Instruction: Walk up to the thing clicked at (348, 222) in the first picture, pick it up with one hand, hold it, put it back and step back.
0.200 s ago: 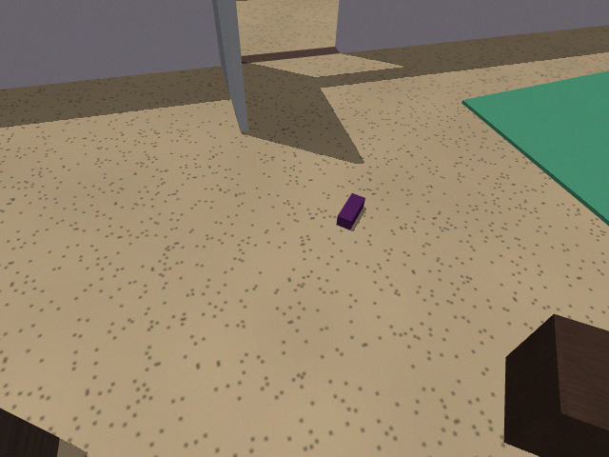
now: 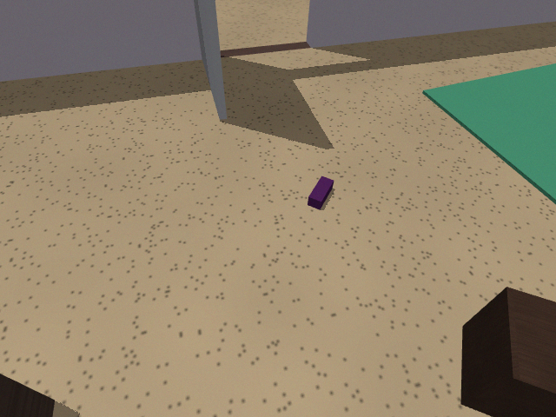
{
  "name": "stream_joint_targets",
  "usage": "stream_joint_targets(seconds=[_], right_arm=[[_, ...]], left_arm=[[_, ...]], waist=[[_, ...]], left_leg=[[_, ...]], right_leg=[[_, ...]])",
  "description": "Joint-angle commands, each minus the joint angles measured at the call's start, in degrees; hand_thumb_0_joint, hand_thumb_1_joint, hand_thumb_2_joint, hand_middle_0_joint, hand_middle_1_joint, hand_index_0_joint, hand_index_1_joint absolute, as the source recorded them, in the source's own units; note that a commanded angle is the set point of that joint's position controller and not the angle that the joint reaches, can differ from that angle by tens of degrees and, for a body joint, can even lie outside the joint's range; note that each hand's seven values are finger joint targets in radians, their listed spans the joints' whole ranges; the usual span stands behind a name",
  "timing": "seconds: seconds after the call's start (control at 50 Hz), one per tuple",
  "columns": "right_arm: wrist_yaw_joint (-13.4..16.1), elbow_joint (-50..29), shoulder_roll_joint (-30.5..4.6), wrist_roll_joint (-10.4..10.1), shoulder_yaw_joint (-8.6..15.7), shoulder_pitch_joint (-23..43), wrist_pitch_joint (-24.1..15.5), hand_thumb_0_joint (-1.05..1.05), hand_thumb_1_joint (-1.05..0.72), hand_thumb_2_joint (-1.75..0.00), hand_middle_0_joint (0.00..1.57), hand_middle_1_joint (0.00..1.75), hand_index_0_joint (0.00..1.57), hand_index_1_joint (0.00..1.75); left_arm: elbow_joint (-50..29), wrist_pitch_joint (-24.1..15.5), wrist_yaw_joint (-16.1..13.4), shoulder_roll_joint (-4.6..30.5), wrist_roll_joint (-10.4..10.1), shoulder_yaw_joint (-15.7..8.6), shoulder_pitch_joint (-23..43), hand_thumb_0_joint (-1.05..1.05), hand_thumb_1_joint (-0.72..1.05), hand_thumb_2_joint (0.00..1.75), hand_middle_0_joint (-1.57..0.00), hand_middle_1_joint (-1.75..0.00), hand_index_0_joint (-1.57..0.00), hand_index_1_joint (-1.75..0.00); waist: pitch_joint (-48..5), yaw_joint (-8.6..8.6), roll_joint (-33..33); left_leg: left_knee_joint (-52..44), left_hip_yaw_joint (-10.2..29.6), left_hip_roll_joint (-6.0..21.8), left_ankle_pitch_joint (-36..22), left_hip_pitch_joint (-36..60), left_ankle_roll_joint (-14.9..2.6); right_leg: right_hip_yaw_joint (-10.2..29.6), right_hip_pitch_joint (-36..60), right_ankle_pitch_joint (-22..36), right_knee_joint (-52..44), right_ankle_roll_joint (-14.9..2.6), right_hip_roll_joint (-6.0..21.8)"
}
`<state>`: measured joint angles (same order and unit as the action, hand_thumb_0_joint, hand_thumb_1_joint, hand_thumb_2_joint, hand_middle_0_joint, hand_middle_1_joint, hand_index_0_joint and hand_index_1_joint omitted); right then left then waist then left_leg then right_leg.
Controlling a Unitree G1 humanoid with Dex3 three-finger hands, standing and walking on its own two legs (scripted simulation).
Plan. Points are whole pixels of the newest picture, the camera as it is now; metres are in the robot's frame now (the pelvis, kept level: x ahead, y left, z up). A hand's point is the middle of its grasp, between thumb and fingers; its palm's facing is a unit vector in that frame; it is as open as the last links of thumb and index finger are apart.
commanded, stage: stand
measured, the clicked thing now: (320, 192) +1.22 -0.21 -0.75
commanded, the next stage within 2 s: walk up in 0.92 s
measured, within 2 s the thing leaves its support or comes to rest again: neither
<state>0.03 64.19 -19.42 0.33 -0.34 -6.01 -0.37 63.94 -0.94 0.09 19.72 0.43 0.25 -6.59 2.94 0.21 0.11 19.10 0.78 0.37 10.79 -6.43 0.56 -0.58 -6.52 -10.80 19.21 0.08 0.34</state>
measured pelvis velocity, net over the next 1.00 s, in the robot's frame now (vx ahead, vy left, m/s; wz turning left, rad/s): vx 0.00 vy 0.00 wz -0.09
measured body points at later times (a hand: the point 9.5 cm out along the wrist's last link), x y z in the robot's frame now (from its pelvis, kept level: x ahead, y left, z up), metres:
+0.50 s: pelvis +0.00 +0.00 +0.00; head +0.01 +0.00 +0.45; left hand +0.07 +0.30 -0.13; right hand +0.07 -0.30 -0.13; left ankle +0.00 +0.13 -0.75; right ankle +0.00 -0.12 -0.75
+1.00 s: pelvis +0.00 +0.00 +0.00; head +0.02 +0.00 +0.44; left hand +0.08 +0.30 -0.13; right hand +0.09 -0.31 -0.13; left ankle -0.01 +0.13 -0.74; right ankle +0.00 -0.12 -0.75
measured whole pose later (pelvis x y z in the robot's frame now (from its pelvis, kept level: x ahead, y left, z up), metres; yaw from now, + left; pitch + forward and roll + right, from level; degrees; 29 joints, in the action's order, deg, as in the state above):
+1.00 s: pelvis +0.00 +0.00 +0.00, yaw -5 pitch -2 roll +0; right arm -1.0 59.3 -21.5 0.5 2.1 -3.5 1.2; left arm 58.9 -0.2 0.3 19.4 1.3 -1.5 -9.5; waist 4.8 1.6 -1.6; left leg 29.6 0.5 0.7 18.9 -10.5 0.0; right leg 4.0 -9.9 -11.6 23.0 -0.4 -1.7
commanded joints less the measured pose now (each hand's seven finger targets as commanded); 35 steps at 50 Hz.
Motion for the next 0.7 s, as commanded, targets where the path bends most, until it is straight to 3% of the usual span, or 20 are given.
stream_joint_targets(seconds=[0.0,0.32,0.38,0.68], right_arm=[[0.61,-3.17,-12.09,0.01,2.51,2.02,-1.51,0.00,-0.90,-0.90,0.20,0.30,0.20,0.30],[0.46,-3.19,-12.03,0.13,2.39,1.72,-1.24,0.00,-0.90,-0.90,0.20,0.30,0.20,0.30],[0.52,-3.39,-12.47,0.13,2.50,2.07,-1.43,0.00,-0.90,-0.90,0.20,0.30,0.20,0.30],[0.65,-3.17,-12.44,0.11,2.31,1.26,-1.34,0.00,-0.90,-0.90,0.20,0.30,0.20,0.30]], left_arm=[[-3.54,-1.01,-0.70,12.05,-0.10,-2.20,2.62,0.00,0.90,0.90,-0.20,-0.30,-0.20,-0.30],[-3.31,-0.90,-0.64,12.51,0.05,-2.47,2.42,0.00,0.90,0.90,-0.20,-0.30,-0.20,-0.30],[-3.49,-1.01,-0.56,12.32,0.10,-2.43,2.08,0.00,0.90,0.90,-0.20,-0.30,-0.20,-0.30],[-3.37,-0.91,-0.73,12.62,-0.04,-2.33,1.77,0.00,0.90,0.90,-0.20,-0.30,-0.20,-0.30]], waist=[[-4.97,-0.40,0.34],[-2.94,-0.33,-0.12],[-4.49,-0.13,-0.84],[-4.84,-0.10,-0.04]], left_leg=[[-2.26,4.51,6.78,-10.92,1.19,-1.67],[-3.55,4.66,6.52,-5.51,-0.45,-1.59],[-3.13,4.62,6.77,-7.42,0.76,-1.83],[-2.75,4.28,6.97,-9.89,1.49,-1.77]], right_leg=[[5.46,1.45,11.14,-2.12,-1.75,7.01],[5.68,0.43,5.25,-3.72,-1.77,6.75],[5.91,0.97,8.25,-3.12,-1.84,7.05],[5.82,1.61,10.77,-2.67,-1.86,7.13]])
